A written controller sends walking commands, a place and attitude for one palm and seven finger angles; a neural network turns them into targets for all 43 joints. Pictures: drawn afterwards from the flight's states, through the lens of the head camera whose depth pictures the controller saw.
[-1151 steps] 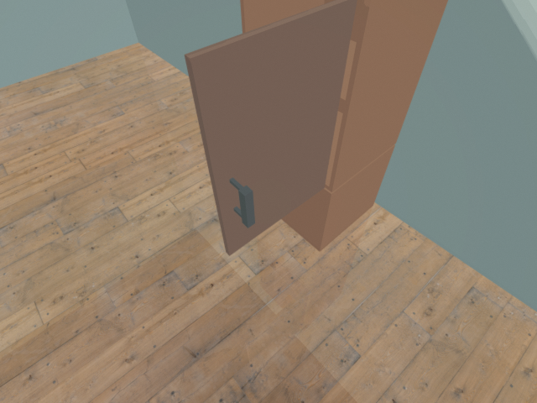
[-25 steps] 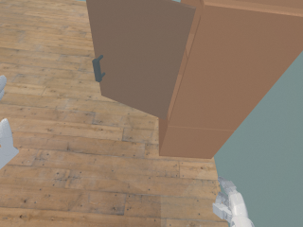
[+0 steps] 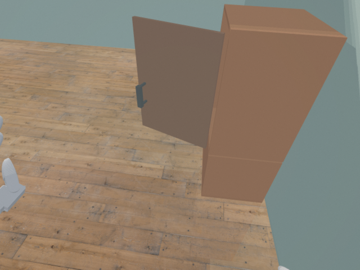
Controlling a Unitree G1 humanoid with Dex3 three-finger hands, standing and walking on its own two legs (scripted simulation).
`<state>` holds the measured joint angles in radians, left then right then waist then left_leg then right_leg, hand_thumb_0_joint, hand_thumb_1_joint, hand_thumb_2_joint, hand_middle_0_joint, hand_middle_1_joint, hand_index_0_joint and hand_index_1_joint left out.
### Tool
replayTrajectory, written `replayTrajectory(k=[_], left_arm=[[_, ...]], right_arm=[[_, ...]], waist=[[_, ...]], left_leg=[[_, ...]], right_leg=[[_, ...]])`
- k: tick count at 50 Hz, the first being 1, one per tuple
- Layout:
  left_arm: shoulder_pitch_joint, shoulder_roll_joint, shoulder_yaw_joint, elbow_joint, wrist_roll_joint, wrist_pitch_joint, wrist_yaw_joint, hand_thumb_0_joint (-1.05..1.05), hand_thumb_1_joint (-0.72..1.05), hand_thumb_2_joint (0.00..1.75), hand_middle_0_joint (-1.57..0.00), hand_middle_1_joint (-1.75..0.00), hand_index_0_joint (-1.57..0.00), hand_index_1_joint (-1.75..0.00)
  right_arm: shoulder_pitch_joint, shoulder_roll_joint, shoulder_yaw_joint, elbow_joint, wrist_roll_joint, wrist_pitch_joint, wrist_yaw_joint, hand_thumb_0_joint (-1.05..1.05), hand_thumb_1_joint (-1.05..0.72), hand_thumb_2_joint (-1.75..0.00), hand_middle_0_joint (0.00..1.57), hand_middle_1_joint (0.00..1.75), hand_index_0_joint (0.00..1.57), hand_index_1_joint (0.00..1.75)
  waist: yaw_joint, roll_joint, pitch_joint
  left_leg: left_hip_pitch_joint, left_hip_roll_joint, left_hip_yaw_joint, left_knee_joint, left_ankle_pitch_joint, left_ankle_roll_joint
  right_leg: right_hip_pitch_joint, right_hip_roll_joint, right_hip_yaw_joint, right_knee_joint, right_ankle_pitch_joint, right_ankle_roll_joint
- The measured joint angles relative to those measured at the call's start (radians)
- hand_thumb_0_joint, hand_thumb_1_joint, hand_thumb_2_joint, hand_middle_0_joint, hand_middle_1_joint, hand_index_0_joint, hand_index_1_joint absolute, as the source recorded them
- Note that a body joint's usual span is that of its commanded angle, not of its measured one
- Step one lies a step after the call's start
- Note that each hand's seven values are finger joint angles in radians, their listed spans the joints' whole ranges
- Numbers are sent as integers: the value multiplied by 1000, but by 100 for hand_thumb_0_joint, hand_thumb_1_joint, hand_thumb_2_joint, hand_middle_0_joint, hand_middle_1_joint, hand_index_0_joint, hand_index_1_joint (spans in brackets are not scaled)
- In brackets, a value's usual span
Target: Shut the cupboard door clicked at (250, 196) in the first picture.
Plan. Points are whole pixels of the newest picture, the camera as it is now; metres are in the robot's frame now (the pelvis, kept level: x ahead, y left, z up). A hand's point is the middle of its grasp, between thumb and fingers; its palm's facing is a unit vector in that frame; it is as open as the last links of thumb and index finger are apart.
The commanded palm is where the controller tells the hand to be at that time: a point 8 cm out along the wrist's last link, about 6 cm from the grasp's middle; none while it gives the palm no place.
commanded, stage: stop stepping back and stand still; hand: left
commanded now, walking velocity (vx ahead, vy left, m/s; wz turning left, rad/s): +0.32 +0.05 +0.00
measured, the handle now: (142, 94) +0.97 +0.27 -0.11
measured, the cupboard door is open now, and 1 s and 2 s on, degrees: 69 69 69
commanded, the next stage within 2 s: let the arm hang, fingers relaxed in 1.00 s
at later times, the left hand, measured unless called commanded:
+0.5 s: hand (18, 218) +0.15 +0.27 +0.15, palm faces +0.51 -0.74 -0.43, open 7.5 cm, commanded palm +0.09 +0.30 +0.17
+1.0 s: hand (27, 195) +0.19 +0.28 +0.15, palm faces +0.38 -0.80 -0.47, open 7.5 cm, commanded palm +0.13 +0.32 +0.17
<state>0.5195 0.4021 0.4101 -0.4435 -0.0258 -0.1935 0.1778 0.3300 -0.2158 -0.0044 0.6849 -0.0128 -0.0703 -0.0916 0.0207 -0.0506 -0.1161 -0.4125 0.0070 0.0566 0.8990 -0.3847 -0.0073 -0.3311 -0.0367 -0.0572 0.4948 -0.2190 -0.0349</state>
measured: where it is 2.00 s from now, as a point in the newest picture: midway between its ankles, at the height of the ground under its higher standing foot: outside the picture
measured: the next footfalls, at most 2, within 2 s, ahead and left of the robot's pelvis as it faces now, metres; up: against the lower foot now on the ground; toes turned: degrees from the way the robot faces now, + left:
left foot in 0.10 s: -0.03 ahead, +0.13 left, +0.00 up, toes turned +6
right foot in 0.38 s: +0.00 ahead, -0.09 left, +0.00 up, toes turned -2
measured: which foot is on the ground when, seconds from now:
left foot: up 0.00-0.08, down 0.10-0.38, up 0.40-0.68, down 0.70-1.00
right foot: down 0.00-0.10, up 0.12-0.36, down 0.38-1.00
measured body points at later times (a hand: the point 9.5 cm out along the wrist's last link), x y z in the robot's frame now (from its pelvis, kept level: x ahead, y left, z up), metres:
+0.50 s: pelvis -0.05 +0.00 -0.01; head -0.06 -0.02 +0.44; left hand +0.12 +0.31 +0.17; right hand +0.09 -0.24 -0.12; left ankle -0.06 +0.11 -0.68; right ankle -0.04 -0.10 -0.74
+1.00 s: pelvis -0.02 +0.02 +0.00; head +0.01 +0.03 +0.44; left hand +0.16 +0.32 +0.18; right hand +0.15 -0.18 -0.09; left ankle +0.04 +0.13 -0.74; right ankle -0.04 -0.09 -0.74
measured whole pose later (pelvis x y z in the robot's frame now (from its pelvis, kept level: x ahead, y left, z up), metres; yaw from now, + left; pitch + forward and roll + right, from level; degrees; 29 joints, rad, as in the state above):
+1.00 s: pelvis -0.02 +0.02 +0.00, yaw -1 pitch +1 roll -1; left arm 0.56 0.40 0.41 -0.51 -0.05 -0.18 0.15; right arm 0.19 -0.14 0.04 0.60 0.00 -0.10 -0.06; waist 0.00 0.01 0.04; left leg -0.34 0.06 0.08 0.51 -0.18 0.01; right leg -0.21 0.03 -0.03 0.46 -0.27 -0.01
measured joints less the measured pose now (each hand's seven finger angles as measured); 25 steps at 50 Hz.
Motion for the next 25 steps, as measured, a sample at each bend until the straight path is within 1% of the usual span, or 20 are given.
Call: replayTrajectory(k=[2, 4, 5, 6, 7, 9, 10, 11, 12, 15, 18, 19, 20, 21, 22, 24, 25], left_arm=[[-45, -4, -7, 43, 5, -2, 2, 2, 88, 90, -22, -30, -21, -30], [-73, -11, -12, 57, 7, -1, 3, 1, 88, 90, -21, -30, -21, -30], [-78, -10, -10, 55, 6, -2, 3, 1, 88, 90, -21, -30, -20, -30], [-77, -8, -5, 57, 8, -2, 2, 1, 88, 90, -21, -30, -20, -30], [-65, -6, 0, 56, 13, 1, -2, 2, 89, 90, -21, -30, -20, -30], [-20, 1, 9, 54, 22, -2, -14, 2, 89, 90, -21, -30, -20, -30], [1, 6, 11, 49, 27, -1, -20, 2, 88, 90, -21, -30, -20, -30], [16, 10, 12, 41, 31, -2, -24, 2, 88, 90, -21, -30, -20, -30], [28, 10, 13, 32, 32, -5, -25, 2, 88, 90, -21, -30, -21, -30], [49, 7, 24, 9, 30, -15, -21, 2, 88, 90, -22, -30, -21, -30], [33, 11, 39, 20, 26, -15, -10, 2, 88, 90, -22, -30, -21, -30], [19, 23, 46, 25, 27, -12, -5, 2, 88, 90, -22, -30, -21, -30], [-6, 22, 46, 37, 29, -13, -2, 2, 88, 90, -21, -30, -21, -30], [-39, 8, 34, 55, 29, -12, -1, 2, 88, 90, -21, -30, -21, -30], [-68, -11, 19, 74, 27, -13, -3, 2, 88, 90, -21, -30, -21, -30], [-84, -45, -8, 103, 23, -14, -7, 2, 88, 90, -21, -30, -21, -30], [-73, -58, -17, 105, 20, -11, -10, 2, 88, 90, -21, -30, -20, -30]], right_arm=[[-4, -9, -5, 2, 1, -14, -1, 2, -90, -90, 20, 30, 20, 30], [-18, -24, -8, -10, 3, -25, 3, 2, -90, -90, 20, 30, 20, 30], [-32, -25, -11, -17, 3, -31, 4, 2, -90, -90, 20, 30, 20, 30], [-47, -18, -12, -23, 5, -34, 6, 2, -90, -90, 20, 30, 20, 30], [-55, -9, -11, -29, 6, -41, 9, 2, -90, -90, 20, 30, 20, 30], [-50, 12, -6, -34, 4, -54, 16, 2, -90, -90, 20, 30, 20, 30], [-39, 22, -4, -32, 5, -58, 20, 2, -90, -90, 20, 30, 20, 30], [-27, 31, -2, -29, 5, -61, 23, 2, -90, -90, 20, 30, 20, 30], [-16, 37, 1, -25, 5, -62, 24, 2, -90, -90, 20, 30, 20, 30], [6, 46, 13, -11, 1, -61, 21, 2, -90, -90, 20, 30, 20, 30], [8, 46, 22, -7, -5, -53, 15, 2, -90, -90, 20, 30, 20, 30], [6, 46, 24, -10, -6, -50, 14, 2, -90, -90, 20, 30, 20, 30], [-7, 40, 22, -7, -5, -45, 15, 2, -90, -90, 20, 30, 20, 30], [-28, 29, 15, 5, -3, -37, 17, 2, -90, -90, 20, 30, 20, 30], [-50, 16, 8, 20, -5, -27, 19, 2, -90, -90, 20, 30, 20, 30], [-79, -2, -4, 38, -3, -10, 29, 2, -90, -90, 20, 30, 20, 30], [-88, -8, -8, 36, -1, -1, 33, 2, -90, -90, 20, 30, 20, 30]], waist=[[-8, 12, -11], [-25, 32, -5], [-37, 33, 9], [-47, 23, 32], [-50, 17, 50], [-62, 16, 55], [-66, 19, 49], [-66, 23, 43], [-62, 28, 38], [-39, 46, 33], [-20, 64, 36], [-18, 57, 37], [-9, 62, 43], [-2, 77, 59], [-1, 89, 80], [-2, 92, 101], [-4, 87, 105]], left_leg=[[101, 4, 17, -151, -53, 23], [205, 9, 23, -328, -95, 48], [226, 4, 18, -394, -65, 60], [221, -4, 22, -398, 12, 59], [222, -6, 31, -390, 55, 53], [228, -1, 35, -394, 84, 47], [231, 4, 31, -404, 88, 46], [234, 10, 26, -415, 93, 45], [236, 17, 20, -424, 98, 42], [235, 40, 17, -432, 105, 27], [205, 56, 15, -374, 73, 13], [175, 52, 15, -323, 41, 14], [133, 55, 10, -246, -11, 23], [87, 53, -13, -141, -53, 26], [43, 43, -34, -31, -64, 22], [-25, 20, -43, 116, -34, 10], [-46, 15, -36, 147, -8, 5]], right_leg=[[-26, -5, -9, 4, -2, 3], [-63, 0, -22, 33, -20, 10], [-93, 1, -16, 78, -63, 17], [-120, 1, -1, 152, -121, 28], [-148, 8, 9, 256, -154, 37], [-197, 27, 7, 453, -155, 46], [-207, 33, -1, 510, -141, 48], [-206, 35, -11, 533, -128, 48], [-194, 35, -22, 523, -119, 47], [-113, 32, -43, 373, -131, 41], [14, 34, -59, 160, -155, 34], [59, 31, -41, 90, -179, 19], [54, 35, -35, 70, -113, 3], [39, 42, -39, 98, -82, -9], [39, 44, -46, 114, -80, -15], [56, 39, -43, 106, -84, -15], [67, 35, -35, 91, -82, -12]])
